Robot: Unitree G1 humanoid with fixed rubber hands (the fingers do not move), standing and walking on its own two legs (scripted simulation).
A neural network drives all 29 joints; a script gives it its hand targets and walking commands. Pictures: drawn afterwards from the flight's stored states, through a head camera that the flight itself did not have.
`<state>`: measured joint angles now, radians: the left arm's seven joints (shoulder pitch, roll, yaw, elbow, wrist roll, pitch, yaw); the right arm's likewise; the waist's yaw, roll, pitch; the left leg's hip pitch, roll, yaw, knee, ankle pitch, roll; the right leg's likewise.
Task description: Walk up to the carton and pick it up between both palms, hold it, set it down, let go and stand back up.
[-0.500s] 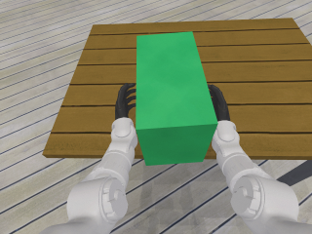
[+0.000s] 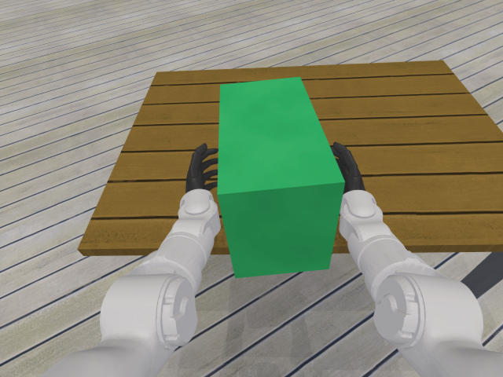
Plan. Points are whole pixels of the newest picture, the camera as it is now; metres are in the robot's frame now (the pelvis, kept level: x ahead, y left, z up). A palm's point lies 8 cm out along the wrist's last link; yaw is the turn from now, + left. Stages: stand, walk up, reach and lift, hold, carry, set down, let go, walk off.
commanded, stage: reach and lift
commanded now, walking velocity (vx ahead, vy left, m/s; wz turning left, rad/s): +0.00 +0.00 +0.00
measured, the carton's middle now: (270, 169) +0.50 +0.00 +0.06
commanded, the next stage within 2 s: hold in 1.84 s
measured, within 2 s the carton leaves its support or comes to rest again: neither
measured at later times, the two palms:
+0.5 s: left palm (188, 150) +0.43 +0.12 +0.17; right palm (361, 143) +0.43 -0.13 +0.17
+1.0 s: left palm (159, 153) +0.40 +0.15 +0.19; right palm (346, 153) +0.40 -0.10 +0.19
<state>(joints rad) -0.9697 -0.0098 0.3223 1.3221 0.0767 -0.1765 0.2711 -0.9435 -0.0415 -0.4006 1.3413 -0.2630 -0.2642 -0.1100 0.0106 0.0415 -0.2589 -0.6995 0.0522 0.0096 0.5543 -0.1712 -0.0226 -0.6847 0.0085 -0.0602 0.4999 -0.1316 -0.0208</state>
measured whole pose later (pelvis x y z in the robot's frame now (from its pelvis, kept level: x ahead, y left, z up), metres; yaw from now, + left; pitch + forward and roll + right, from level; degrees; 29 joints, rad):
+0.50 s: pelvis +0.02 -0.01 +0.02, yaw +1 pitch +5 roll -1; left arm -0.89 -0.02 0.32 0.95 0.12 0.19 0.22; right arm -0.90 -0.02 -0.19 1.02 0.02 0.09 -0.15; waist -0.05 0.01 -0.15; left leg -0.33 0.05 -0.01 0.42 -0.17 -0.03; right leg -0.31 0.01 -0.08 0.37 -0.14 -0.02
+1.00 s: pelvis +0.00 +0.02 +0.02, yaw +3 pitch +0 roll -2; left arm -0.83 -0.01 0.24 0.67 0.16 0.47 0.21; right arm -0.84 0.00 -0.16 0.86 0.12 0.23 -0.18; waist -0.07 -0.01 -0.08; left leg -0.25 0.02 -0.02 0.39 -0.13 0.00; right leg -0.19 -0.01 -0.09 0.28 -0.08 0.01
